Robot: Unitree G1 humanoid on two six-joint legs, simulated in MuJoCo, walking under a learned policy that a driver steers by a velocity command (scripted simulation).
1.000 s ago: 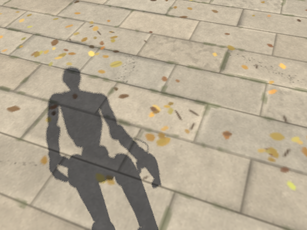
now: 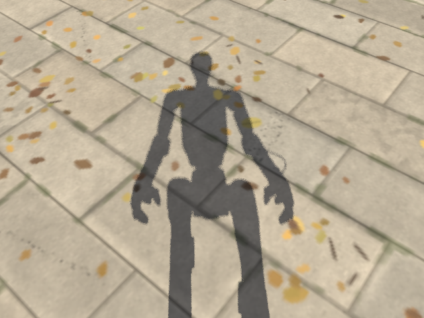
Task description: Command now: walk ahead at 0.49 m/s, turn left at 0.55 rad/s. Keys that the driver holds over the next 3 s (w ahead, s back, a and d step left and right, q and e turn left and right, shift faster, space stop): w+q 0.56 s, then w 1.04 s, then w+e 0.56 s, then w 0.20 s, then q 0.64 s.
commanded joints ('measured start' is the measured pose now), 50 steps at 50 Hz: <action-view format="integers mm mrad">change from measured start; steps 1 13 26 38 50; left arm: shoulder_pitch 40 157 -30 -345 14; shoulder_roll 88 176 93 98 99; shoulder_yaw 17 36 13 -7 7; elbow -31 32 -139 -259 -85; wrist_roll -4 -2 26 8 -6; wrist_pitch -25 20 73 47 7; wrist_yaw -1 19 -24 -42 -18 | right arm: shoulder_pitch -18 -208 71 264 162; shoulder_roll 3 -21 -128 -129 -52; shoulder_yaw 8 17 -25 -8 21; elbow -67 -172 -85 -18 -54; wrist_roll -4 -16 31 14 -7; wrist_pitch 10 2 -47 -58 -35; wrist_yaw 22 33 -31 -52 -17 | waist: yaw -11 3 24 -82 -21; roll -113 -147 -30 27 -121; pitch -6 -11 -47 27 -45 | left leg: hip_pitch -132 89 404 630 57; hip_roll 58 -83 77 116 -19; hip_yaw -29 174 -254 -251 -74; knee -33 -515 -919 -882 27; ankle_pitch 100 25 386 573 -40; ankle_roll -14 75 211 123 -11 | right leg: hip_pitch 68 286 -428 -450 39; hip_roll -288 -294 -136 -55 -231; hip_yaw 169 -95 165 133 412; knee -217 49 702 244 -150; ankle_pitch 166 843 -63 154 182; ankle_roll -105 -53 106 28 -145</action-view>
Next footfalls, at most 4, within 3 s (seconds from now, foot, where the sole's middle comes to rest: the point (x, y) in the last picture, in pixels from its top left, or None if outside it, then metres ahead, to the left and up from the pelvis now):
0.30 left None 0.31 0.13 -0.78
0.84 right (203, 259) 0.67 0.09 -0.78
1.38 left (123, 215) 0.85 0.38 -0.78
1.94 right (145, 145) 1.19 0.34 -0.78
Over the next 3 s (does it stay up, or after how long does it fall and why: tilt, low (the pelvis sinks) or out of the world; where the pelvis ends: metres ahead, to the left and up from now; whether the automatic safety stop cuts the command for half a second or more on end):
stays up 1.40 0.45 -0.01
